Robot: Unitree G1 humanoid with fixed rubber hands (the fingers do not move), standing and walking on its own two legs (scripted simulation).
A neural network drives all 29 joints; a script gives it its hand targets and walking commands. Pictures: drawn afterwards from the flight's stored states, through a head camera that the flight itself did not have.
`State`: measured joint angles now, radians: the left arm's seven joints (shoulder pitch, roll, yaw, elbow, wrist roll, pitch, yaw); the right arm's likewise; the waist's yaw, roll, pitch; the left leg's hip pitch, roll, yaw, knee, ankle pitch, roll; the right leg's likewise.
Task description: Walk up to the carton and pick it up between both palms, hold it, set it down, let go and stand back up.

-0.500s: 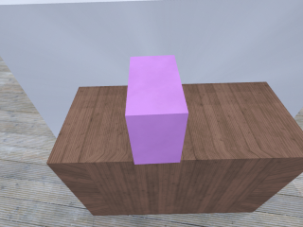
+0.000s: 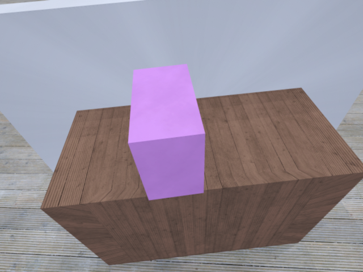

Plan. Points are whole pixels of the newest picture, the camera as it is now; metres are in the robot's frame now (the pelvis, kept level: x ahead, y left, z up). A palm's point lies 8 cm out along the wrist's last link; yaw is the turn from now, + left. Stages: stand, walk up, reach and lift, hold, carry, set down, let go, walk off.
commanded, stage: walk up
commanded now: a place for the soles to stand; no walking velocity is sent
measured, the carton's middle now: (168, 130) +0.51 +0.07 +0.02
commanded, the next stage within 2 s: reach and lift in 1.26 s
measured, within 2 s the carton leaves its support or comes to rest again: neither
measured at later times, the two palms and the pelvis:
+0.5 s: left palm out of the picture +0.09 +0.25 -0.13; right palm out of the picture -0.01 -0.24 -0.15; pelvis +0.03 +0.01 -0.01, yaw -5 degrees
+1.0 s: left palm out of the picture +0.07 +0.25 -0.13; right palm out of the picture -0.01 -0.25 -0.15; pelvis +0.02 +0.01 +0.00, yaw -6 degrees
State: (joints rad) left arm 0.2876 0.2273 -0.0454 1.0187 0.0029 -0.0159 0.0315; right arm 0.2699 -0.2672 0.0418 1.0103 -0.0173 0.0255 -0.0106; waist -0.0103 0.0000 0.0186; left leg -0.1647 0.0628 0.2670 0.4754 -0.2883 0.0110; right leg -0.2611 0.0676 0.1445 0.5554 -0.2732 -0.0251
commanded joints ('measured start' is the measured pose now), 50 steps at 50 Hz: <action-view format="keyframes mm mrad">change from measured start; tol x16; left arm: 1 97 165 38 -49 11 -18 6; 50 12 115 24 -78 7 -13 9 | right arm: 1 56 -133 -27 -21 -16 -5 1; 50 134 -121 -24 41 -3 -15 -5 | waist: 1 14 -57 25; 50 -15 -35 29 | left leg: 1 84 43 -136 -19 -171 46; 12 135 184 -282 -185 75 109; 18 96 99 -146 -20 309 74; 50 186 85 -195 -101 -1 60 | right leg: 1 -148 -134 259 -178 -46 -72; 20 -15 -120 128 21 431 -67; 50 -176 -84 162 -84 158 -46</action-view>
